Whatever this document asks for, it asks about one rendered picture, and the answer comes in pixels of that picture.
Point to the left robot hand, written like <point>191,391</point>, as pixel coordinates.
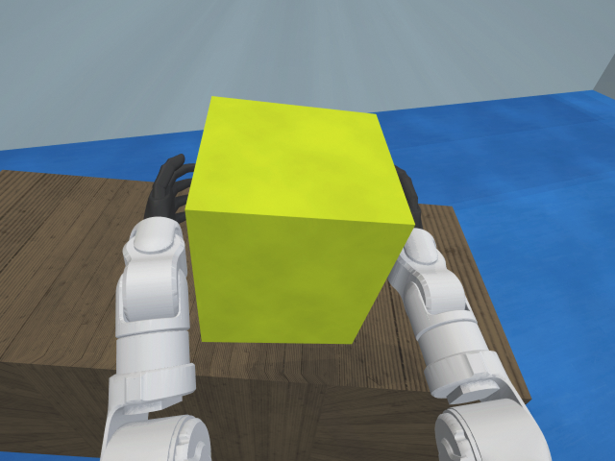
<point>162,201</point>

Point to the robot right forearm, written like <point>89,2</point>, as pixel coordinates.
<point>460,367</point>

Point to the carton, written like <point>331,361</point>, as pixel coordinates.
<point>295,218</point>

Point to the robot right upper arm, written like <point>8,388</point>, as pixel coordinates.
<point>496,430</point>

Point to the robot left upper arm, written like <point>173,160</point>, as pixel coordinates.
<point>177,438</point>

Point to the right robot hand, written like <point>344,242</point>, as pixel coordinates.
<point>411,196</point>

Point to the robot left forearm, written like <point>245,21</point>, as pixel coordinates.
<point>153,369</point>

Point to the pedestal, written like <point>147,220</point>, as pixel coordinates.
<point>61,257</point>

